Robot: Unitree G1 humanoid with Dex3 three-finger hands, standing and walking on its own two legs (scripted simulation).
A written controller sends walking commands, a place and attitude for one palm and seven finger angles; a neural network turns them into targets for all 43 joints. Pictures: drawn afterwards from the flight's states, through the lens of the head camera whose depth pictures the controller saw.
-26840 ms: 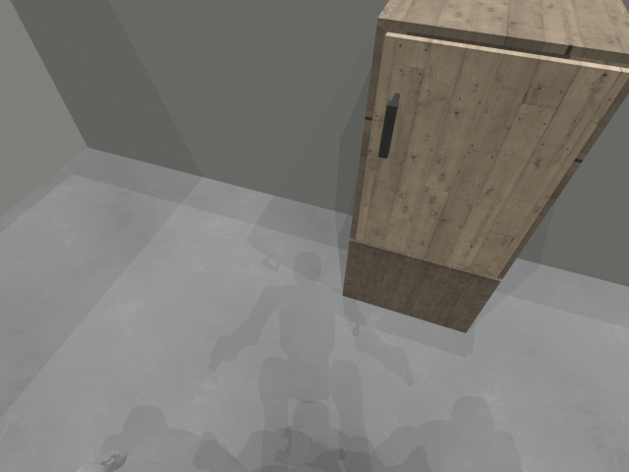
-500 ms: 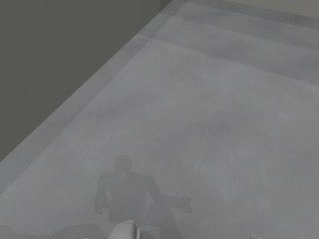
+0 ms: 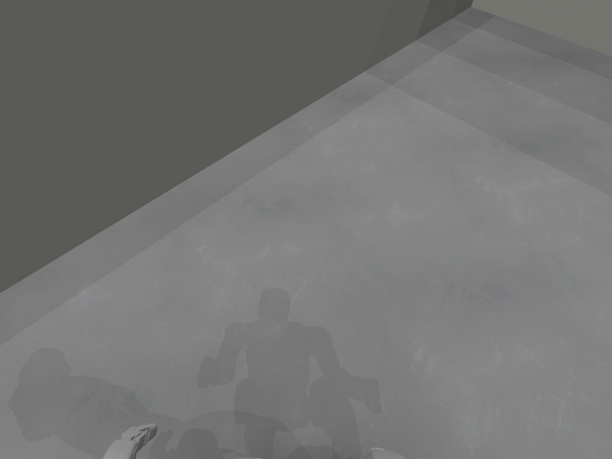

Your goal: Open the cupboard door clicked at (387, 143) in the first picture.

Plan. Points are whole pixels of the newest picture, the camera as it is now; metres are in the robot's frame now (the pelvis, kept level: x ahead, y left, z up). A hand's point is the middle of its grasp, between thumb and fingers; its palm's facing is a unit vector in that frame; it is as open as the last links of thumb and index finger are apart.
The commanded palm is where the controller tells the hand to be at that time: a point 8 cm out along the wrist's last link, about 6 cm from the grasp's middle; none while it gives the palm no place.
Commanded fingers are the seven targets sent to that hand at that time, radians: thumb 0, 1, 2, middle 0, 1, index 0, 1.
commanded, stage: turn to face it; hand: left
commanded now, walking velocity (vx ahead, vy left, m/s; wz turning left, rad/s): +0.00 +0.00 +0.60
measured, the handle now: out of the picture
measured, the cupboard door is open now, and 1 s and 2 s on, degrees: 40 40 40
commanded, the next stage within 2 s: none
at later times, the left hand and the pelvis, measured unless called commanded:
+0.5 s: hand out of the picture -0.03 +0.21 -0.18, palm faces +0.36 -0.90 -0.24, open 7.4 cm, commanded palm none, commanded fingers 0.00 0.90 0.90 -0.20 -0.30 -0.20 -0.30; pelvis -0.01 +0.00 -0.01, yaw +20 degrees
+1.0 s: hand out of the picture -0.02 +0.17 -0.14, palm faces +0.56 -0.78 -0.28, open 7.4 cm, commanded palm none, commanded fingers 0.00 0.90 0.90 -0.20 -0.30 -0.20 -0.30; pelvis +0.00 -0.05 +0.00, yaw +37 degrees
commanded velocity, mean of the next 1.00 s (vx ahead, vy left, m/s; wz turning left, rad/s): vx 0.00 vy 0.00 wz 0.60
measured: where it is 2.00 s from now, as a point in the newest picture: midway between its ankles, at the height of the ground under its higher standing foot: outside the picture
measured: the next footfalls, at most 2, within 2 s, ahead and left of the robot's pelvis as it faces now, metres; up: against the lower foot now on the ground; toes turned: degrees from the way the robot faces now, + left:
right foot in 0.04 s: +0.05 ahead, -0.13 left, +0.00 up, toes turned -1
left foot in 0.46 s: -0.01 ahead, +0.11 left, +0.00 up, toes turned +24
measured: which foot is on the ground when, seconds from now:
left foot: down 0.00-0.04, up 0.06-0.44, down 0.46-0.88, up 0.90-1.00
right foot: up 0.00-0.02, down 0.04-0.44, up 0.46-0.86, down 0.88-1.00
